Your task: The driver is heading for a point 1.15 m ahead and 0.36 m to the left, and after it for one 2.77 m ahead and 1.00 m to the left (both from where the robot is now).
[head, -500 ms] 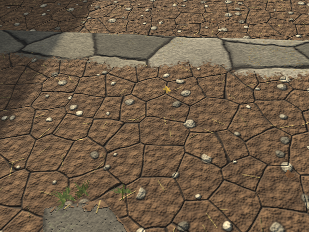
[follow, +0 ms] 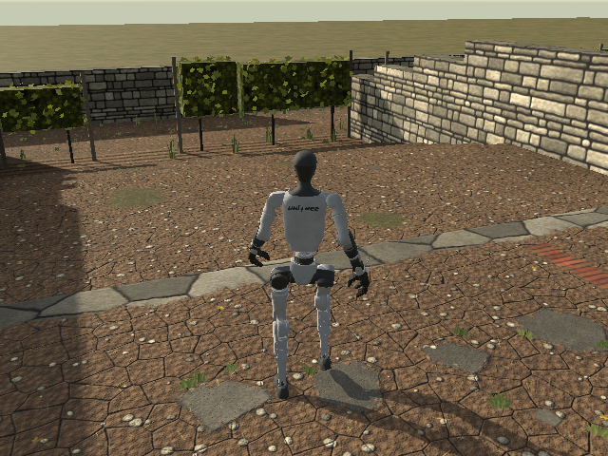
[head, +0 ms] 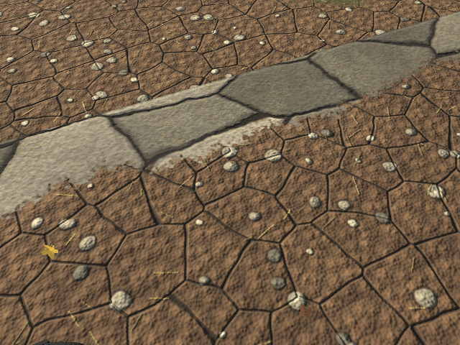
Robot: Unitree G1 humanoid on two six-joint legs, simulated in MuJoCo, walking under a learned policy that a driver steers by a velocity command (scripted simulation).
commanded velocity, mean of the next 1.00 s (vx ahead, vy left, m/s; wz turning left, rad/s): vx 1.00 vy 0.00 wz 0.69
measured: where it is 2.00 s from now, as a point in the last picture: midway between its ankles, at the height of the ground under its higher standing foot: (43, 126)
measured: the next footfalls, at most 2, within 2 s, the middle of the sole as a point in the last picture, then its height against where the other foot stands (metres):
right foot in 0.20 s outside the picture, level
left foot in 0.64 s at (183, 265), level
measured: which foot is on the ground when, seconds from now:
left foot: down 0.00-0.20, up 0.22-0.62, down 0.64-1.00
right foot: up 0.00-0.18, down 0.20-0.64, up 0.66-1.00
